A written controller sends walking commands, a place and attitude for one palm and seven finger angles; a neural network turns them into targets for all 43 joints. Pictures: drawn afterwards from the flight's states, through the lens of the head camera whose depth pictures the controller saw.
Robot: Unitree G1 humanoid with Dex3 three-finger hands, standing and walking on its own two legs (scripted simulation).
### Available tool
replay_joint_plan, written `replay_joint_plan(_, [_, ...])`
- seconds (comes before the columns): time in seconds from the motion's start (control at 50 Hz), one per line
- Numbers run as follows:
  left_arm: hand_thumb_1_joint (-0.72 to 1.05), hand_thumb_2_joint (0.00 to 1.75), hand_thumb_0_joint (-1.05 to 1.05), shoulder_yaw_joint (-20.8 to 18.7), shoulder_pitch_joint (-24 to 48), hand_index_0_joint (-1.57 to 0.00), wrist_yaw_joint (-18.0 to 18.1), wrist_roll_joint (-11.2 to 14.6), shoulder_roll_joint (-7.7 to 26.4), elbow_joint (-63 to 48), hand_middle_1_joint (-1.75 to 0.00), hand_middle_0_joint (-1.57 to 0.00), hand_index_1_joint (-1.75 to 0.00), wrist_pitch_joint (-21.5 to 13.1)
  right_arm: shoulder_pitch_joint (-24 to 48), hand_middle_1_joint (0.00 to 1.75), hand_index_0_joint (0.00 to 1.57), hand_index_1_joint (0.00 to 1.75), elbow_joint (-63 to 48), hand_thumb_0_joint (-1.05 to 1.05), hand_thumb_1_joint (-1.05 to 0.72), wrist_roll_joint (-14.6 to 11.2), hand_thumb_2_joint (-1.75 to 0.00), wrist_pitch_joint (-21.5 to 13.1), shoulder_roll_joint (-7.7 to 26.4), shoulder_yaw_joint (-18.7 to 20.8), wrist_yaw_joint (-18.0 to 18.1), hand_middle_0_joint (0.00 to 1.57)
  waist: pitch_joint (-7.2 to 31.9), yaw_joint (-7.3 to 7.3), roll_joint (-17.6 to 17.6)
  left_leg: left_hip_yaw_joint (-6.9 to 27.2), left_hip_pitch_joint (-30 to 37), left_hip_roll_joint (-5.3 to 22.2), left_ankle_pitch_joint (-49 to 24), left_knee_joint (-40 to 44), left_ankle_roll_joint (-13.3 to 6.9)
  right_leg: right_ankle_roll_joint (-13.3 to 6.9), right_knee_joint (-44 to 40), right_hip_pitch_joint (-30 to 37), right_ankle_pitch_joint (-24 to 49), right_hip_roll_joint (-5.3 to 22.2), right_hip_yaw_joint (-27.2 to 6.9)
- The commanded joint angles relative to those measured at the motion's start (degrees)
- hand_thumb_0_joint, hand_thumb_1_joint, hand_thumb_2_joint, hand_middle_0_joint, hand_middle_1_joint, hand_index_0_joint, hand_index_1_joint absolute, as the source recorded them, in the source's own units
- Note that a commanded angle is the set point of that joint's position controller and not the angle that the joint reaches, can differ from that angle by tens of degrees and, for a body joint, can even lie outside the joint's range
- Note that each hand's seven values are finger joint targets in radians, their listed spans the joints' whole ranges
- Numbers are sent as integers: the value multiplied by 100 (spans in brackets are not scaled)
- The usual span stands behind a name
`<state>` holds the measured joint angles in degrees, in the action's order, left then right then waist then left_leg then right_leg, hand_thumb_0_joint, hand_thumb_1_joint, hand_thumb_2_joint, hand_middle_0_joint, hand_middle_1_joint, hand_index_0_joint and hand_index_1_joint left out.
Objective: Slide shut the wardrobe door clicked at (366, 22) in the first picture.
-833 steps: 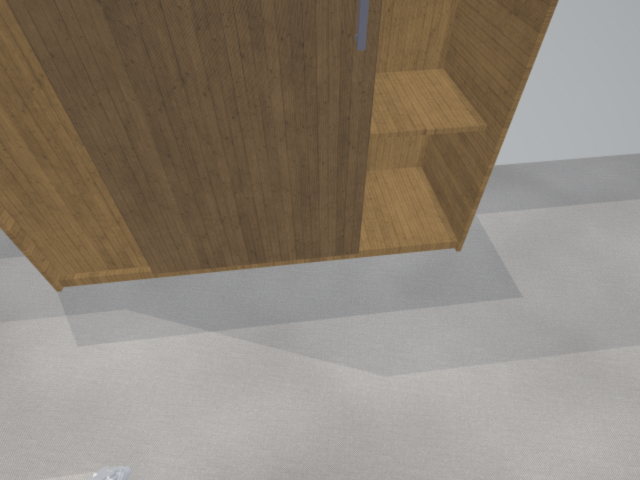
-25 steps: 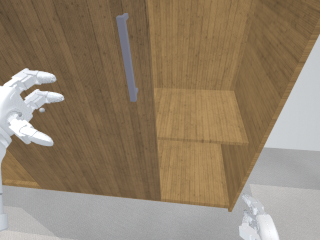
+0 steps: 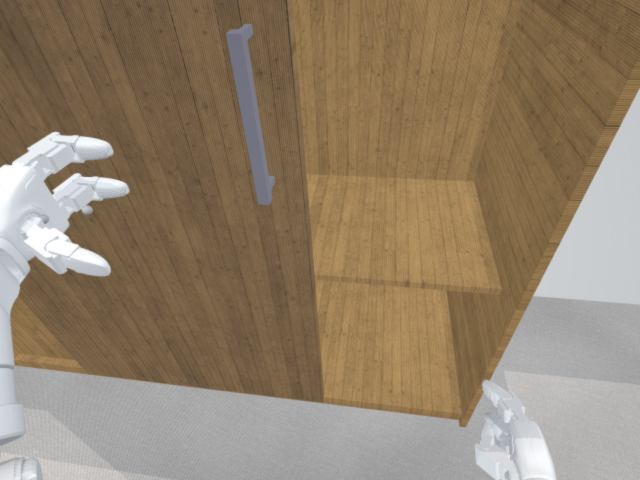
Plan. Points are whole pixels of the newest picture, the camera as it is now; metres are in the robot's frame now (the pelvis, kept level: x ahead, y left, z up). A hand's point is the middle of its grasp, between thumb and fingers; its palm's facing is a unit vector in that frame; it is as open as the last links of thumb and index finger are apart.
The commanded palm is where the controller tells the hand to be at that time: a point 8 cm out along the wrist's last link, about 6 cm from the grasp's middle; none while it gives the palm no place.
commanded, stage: move the hooked fingers beside the handle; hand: left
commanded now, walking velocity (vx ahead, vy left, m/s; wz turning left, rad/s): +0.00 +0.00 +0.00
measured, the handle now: (256, 123) +0.52 +0.16 +0.23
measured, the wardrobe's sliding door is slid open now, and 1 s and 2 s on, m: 0.42 0.42 0.42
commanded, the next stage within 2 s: none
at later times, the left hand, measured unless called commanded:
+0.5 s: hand (131, 185) +0.34 +0.26 +0.24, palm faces +0.03 -1.00 -0.07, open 14.0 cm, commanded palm +0.32 +0.30 +0.24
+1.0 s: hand (176, 160) +0.40 +0.23 +0.24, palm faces +0.02 -1.00 -0.05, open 14.0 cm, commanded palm +0.38 +0.28 +0.24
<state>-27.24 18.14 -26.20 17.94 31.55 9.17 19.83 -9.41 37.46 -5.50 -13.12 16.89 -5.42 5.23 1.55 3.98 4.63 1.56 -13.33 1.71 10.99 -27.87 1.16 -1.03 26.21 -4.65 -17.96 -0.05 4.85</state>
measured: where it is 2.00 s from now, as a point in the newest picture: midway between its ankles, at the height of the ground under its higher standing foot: outside the picture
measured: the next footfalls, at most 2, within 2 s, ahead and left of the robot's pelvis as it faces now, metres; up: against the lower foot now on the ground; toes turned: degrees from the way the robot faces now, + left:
none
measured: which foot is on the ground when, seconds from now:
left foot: down 0.00-1.00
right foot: down 0.00-1.00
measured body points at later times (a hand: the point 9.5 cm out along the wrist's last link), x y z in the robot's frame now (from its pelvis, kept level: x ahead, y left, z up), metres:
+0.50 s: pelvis +0.01 +0.01 +0.00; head -0.02 -0.02 +0.45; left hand +0.34 +0.31 +0.24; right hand +0.19 -0.23 -0.07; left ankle +0.05 +0.14 -0.74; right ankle -0.04 -0.10 -0.74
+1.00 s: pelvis +0.01 +0.01 +0.00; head -0.01 -0.01 +0.45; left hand +0.40 +0.28 +0.24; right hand +0.15 -0.24 -0.09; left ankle +0.05 +0.14 -0.74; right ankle -0.04 -0.10 -0.74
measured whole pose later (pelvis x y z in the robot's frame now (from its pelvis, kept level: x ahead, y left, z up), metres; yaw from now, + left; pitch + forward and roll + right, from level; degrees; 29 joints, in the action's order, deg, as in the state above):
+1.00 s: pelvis +0.01 +0.01 +0.00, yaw -2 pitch -1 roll +0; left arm -20.0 36.7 -17.2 12.4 27.8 29.9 14.6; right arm -13.5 39.1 -4.7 -10.0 16.5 -3.8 5.5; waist 1.6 -0.2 3.6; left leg -0.5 -14.8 1.6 11.1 -27.1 0.4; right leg -0.2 25.6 -6.9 -17.3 0.3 2.7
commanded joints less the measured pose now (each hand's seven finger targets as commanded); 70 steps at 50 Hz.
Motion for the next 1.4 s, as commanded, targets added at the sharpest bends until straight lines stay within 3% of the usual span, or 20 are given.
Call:
replay_joint_plan(0.0, [-50, 30, 0, -430, 2381, -30, -15, 131, 1669, -1295, -120, -30, -120, -603, 852, 30, 20, 30, -986, 0, -90, 24, -90, -386, 600, 269, 45, 20, 1315, -115, 41, 25, 1405, -293, -844, 166, -374, 14, -470, -719, 1716, -32, -193])
replay_joint_plan(0.08, [-50, 30, 0, -635, 2190, -30, 20, 127, 1802, -643, -120, -30, -120, -542, 806, 30, 20, 30, -902, 0, -90, 33, -90, -325, 631, 285, 23, 20, 999, -73, -276, 0, 1098, -271, -830, 180, -388, 37, -506, -745, 1799, -17, -208])
replay_joint_plan(0.14, [-50, 30, 0, -430, 2437, -30, 79, 31, 1681, -835, -120, -30, -120, -503, 832, 30, 20, 30, -985, 0, -90, 15, -90, -283, 610, 288, -4, 20, 1088, -93, 96, -25, 1137, -264, -845, 197, -354, 6, -463, -742, 1712, -4, -185])
replay_joint_plan(0.18, [-50, 30, 0, -505, 2430, -30, 119, 26, 1734, -803, -120, -30, -120, -511, 790, 30, 20, 30, -1010, 0, -90, 22, -90, -269, 624, 304, 1, 20, 1205, -93, -128, -8, 1186, -251, -917, 184, -372, 11, -431, -718, 1794, -24, -168])
replay_joint_plan(0.24, [-50, 30, 0, -342, 2585, -30, 151, 26, 1562, -999, -120, -30, -120, -606, 784, 30, 20, 30, -1022, 0, -90, 27, -90, -255, 592, 299, 0, 20, 1228, -137, 152, -25, 1267, -243, -958, 181, -353, -8, -428, -726, 1808, -25, -172])
replay_joint_plan(0.38, [-50, 30, 0, -277, 2872, -30, 366, -36, 1491, -550, -120, -30, -120, -550, 688, 30, 20, 30, -884, 0, -90, 39, -90, -218, 633, 335, 45, 20, 1139, -187, -192, 33, 1219, -203, -750, 251, -359, 3, -475, -852, 1560, -47, -164])
replay_joint_plan(0.44, [-50, 30, 0, -182, 3054, -30, 471, -124, 1456, -642, -120, -30, -120, -567, 682, 30, 20, 30, -902, 0, -90, 46, -90, -179, 617, 331, 41, 20, 1196, -196, 98, 18, 1216, -202, -812, 255, -334, -29, -454, -776, 1573, -33, -169])
replay_joint_plan(0.56, [-50, 30, 0, -1, 3441, -30, 557, -159, 1311, -194, -120, -30, -120, -650, 585, 30, 20, 30, -809, 0, -90, 54, -90, -134, 632, 346, 67, 20, 1179, -275, -198, 34, 1211, -178, -695, 279, -344, -11, -484, -832, 1507, -51, -176])
replay_joint_plan(0.64, [-50, 30, 0, 159, 3750, -30, 616, -262, 1265, 33, -120, -30, -120, -681, 524, 30, 20, 30, -793, 0, -90, 58, -90, -97, 631, 345, 75, 20, 1182, -309, 38, 18, 1192, -193, -677, 282, -338, -30, -502, -829, 1483, -27, -213])
replay_joint_plan(0.68, [-50, 30, 0, 137, 3907, -30, 658, -281, 1287, 31, -120, -30, -120, -746, 483, 30, 20, 30, -789, 0, -90, 65, -90, -106, 648, 378, 74, 20, 1375, -326, -118, 16, 1301, -181, -808, 250, -347, -26, -472, -774, 1633, -38, -205])
replay_joint_plan(0.7, [-50, 30, 0, 251, 3924, -30, 653, -289, 1157, -22, -120, -30, -120, -761, 494, 30, 20, 30, -819, 0, -90, 67, -90, -101, 627, 368, 69, 20, 1444, -319, 42, 8, 1379, -183, -883, 246, -342, -36, -447, -779, 1691, -34, -213])
replay_joint_plan(0.74, [-50, 30, 0, 331, 4082, -30, 705, -290, 1085, 133, -120, -30, -120, -816, 433, 30, 20, 30, -766, 0, -90, 73, -90, -93, 624, 368, 64, 20, 1314, -373, -16, 44, 1296, -175, -751, 274, -333, -36, -482, -824, 1560, -43, -197])
replay_joint_plan(0.76, [-50, 30, 0, 281, 4092, -30, 726, -294, 1140, 349, -120, -30, -120, -819, 393, 30, 20, 30, -718, 0, -90, 73, -90, -85, 649, 382, 73, 20, 1257, -382, -200, 44, 1266, -159, -711, 286, -344, -27, -501, -864, 1533, -52, -200])
replay_joint_plan(0.84, [-50, 30, 0, 324, 4313, -30, 821, -373, 1174, 656, -120, -30, -120, -836, 317, 30, 20, 30, -696, 0, -90, 76, -90, -37, 659, 389, 73, 20, 1177, -386, -136, 9, 1120, -165, -608, 316, -342, -22, -517, -873, 1436, -32, -230])
replay_joint_plan(0.92, [-50, 30, 0, 381, 4627, -30, 904, -472, 1204, 781, -120, -30, -120, -958, 175, 30, 20, 30, -645, 0, -90, 96, -90, -4, 681, 432, 72, 20, 1369, -432, -3, -50, 1235, -156, -740, 255, -348, -30, -511, -829, 1554, -37, -263])
replay_joint_plan(1.0, [-50, 30, 0, 314, 4777, -30, 922, -469, 1210, 865, -120, -30, -120, -1093, 65, 30, 20, 30, -653, 0, -90, 111, -90, -16, 694, 467, 57, 20, 1634, -436, -210, -43, 1368, -150, -1078, 215, -363, -28, -434, -708, 1949, -52, -249])
replay_joint_plan(1.06, [-50, 30, 0, 373, 4823, -30, 942, -523, 1228, 1395, -120, -30, -120, -1076, -55, 30, 20, 30, -538, 0, -90, 100, -90, 40, 730, 478, 61, 20, 1314, -497, -282, -80, 1096, -139, -826, 248, -363, -9, -480, -833, 1749, -47, -261])
replay_joint_plan(1.12, [-50, 30, 0, 132, 4819, -30, 986, -612, 1546, 1567, -120, -30, -120, -1105, -174, 30, 20, 30, -540, 0, -90, 123, -90, 77, 779, 525, 45, 20, 1475, -427, -321, -132, 1082, -153, -989, 184, -393, -15, -459, -737, 1929, -47, -295])
replay_joint_plan(1.16, [-50, 30, 0, 268, 5135, -30, 962, -639, 1456, 1526, -120, -30, -120, -1182, -220, 30, 20, 30, -549, 0, -90, 124, -90, 93, 757, 527, 40, 20, 1557, -523, -110, -134, 1139, -156, -1061, 169, -385, -21, -424, -736, 2032, -41, -306])
replay_joint_plan(1.38, [-50, 30, 0, 319, 5365, -30, 980, -688, 1412, 2047, -120, -30, -120, -1346, -523, 30, 20, 30, -455, 0, -90, 132, -90, 148, 819, 613, -18, 20, 1632, -589, -238, -175, 1114, -150, -1221, 81, -409, -17, -375, -826, 2232, -75, -306])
